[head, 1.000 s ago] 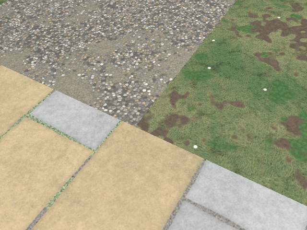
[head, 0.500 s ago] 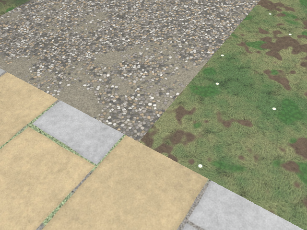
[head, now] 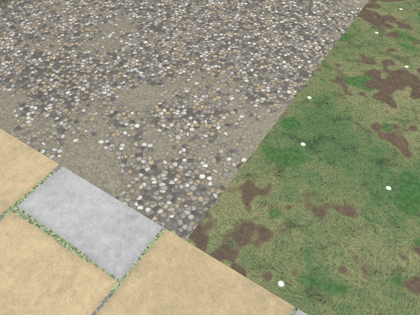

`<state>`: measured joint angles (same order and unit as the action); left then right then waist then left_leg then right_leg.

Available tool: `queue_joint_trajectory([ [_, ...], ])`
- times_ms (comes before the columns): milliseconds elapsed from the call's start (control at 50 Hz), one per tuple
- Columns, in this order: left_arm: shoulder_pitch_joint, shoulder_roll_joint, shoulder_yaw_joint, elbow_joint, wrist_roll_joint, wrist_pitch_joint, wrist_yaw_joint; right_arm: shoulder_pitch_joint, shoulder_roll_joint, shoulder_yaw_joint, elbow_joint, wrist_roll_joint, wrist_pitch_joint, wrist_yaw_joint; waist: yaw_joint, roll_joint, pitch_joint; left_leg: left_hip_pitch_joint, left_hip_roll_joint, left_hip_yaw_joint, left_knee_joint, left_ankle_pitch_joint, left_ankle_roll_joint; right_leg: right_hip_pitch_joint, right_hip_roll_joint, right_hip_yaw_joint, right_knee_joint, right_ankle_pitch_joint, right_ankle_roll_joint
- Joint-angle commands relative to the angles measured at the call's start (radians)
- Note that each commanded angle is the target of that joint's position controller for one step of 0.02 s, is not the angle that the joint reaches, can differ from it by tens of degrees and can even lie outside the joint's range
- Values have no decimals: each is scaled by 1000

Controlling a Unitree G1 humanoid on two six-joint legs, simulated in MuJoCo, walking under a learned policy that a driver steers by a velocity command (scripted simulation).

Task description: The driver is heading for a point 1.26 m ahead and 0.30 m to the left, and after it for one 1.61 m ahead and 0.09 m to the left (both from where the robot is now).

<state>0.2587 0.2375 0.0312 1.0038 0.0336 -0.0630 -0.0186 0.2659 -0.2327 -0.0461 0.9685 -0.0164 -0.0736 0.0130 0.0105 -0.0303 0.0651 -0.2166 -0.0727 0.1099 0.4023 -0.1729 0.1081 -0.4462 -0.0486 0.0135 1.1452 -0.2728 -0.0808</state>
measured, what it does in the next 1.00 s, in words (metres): walks ahead: right foot, then left foot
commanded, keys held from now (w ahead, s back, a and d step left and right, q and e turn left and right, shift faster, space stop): w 1.00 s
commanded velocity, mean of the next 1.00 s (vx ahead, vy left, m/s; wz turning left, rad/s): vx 0.50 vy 0.00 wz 0.00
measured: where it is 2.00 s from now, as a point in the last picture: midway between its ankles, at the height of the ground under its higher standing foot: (209, 172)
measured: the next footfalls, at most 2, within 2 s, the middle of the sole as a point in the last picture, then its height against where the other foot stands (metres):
right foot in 0.38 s outside the picture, level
left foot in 0.92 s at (193, 256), level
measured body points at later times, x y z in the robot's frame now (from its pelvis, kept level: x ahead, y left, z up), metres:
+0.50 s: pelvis +0.28 -0.04 -0.01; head +0.31 -0.05 +0.44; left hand +0.39 +0.21 -0.14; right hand +0.27 -0.29 -0.16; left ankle +0.16 +0.07 -0.65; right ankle +0.34 -0.11 -0.74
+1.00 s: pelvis +0.56 +0.00 -0.01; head +0.59 +0.02 +0.44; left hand +0.51 +0.24 -0.17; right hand +0.71 -0.24 -0.13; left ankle +0.64 +0.07 -0.74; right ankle +0.40 -0.11 -0.66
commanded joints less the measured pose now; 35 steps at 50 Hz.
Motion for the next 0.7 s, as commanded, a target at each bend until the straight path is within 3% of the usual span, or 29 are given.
queue_joint_trajectory([
  [20, 65, 33, 9, -24, 6, 20, -10, 61, -83, -11, -11, 4, -34, -2, 29, 74, -8, 23, 277, -270, -280, 93, 114, -93, -54, 7, -40, 64, 19],
  [140, -201, 23, 1, -119, -2, 21, -18, 178, -79, -2, 27, 8, -31, -8, -31, 69, 42, 113, 236, -182, -301, 228, 87, -212, -52, -54, -343, 260, 61],
  [260, -349, 24, -6, -179, -8, 12, -15, 274, -85, 1, 70, -5, -24, -23, -77, 89, 49, 289, 273, -161, -237, 427, 87, -198, -4, -92, -536, 257, 34],
  [320, -303, 43, 4, -181, -10, -1, -8, 245, -102, -3, 76, -13, -18, -32, -34, 103, 25, 345, 293, -143, -129, 681, 71, -87, 41, -106, -602, 141, -13],
  [340, -218, 58, 13, -157, -10, -7, -1, 231, -113, -6, 77, -14, -17, -32, 2, 112, -20, 345, 288, -132, -30, 817, 58, 24, 74, -116, -624, 105, -33],
  [360, -64, 77, 26, -106, -6, -15, 8, 215, -117, -7, 76, -9, -13, -30, 67, 96, -99, 311, 261, -105, 139, 848, 41, 207, 102, -130, -689, 134, -59],
  [380, 113, 129, 47, -59, 14, -25, 21, 199, -105, 0, 57, 0, -16, -27, 135, 70, -200, 133, 229, -85, 367, 642, 23, 475, -3, -20, -693, 127, -103],
  [400, 243, 241, 78, -46, 38, -22, 29, 283, -6, 21, 20, 43, -17, -14, 121, -140, -365, -229, 80, -11, 773, 94, -33, 801, -322, 447, -728, 20, -234],
  [420, 201, 210, 75, -44, 4, -7, 17, 269, -79, -4, 36, 24, -15, -18, 107, -87, -377, -362, 9, -132, 931, -339, -20, 780, -372, 673, -844, 37, -269],
  [440, 84, 170, 65, -56, -19, -5, 13, 178, -95, -14, 9, 12, -14, -20, 59, -37, -202, -428, 76, -169, 937, -251, -10, 633, -324, 501, -864, 16, -235],
  [460, 12, 104, 49, -68, -21, -12, 9, 124, -78, -10, -4, 8, -20, -15, 37, -2, -108, -415, 112, -167, 884, -178, -10, 492, -282, 385, -907, 76, -207],
  [480, -17, 67, 38, -65, -18, -19, 10, 106, -61, -12, -4, 2, -15, -12, 4, 2, -54, -377, 141, -162, 823, -142, -13, 395, -232, 296, -938, 128, -168],
  [500, -21, 36, 29, -50, -21, -25, 14, 117, -48, -11, -3, -15, -1, -6, -26, -14, -32, -326, 158, -159, 774, -123, -25, 320, -191, 228, -962, 176, -138],
  [540, 26, 34, 25, -23, -20, -41, 17, 128, -19, -9, 1, -24, 22, 8, -46, -22, -37, -289, 160, -139, 738, -102, -45, 281, -163, 166, -983, 264, -134],
  [600, 82, 73, 32, 1, -23, -52, 18, 21, -25, -10, -42, -25, 38, 16, -45, -17, -3, -375, 184, -110, 652, -13, -73, 283, -144, 107, -1025, 301, -141],
  [700, 164, 67, 23, 21, -23, -47, 18, -191, -16, 3, -114, -10, 34, 19, 5, -23, 28, -408, 175, -60, 375, 146, -94, 338, -109, 41, -1036, 395, -120],
])
Velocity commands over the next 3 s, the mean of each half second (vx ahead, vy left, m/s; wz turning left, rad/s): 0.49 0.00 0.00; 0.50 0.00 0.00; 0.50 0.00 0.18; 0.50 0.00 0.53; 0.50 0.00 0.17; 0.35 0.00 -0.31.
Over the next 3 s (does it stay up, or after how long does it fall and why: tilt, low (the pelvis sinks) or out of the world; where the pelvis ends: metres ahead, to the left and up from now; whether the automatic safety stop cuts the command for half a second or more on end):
stays up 1.53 0.28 0.00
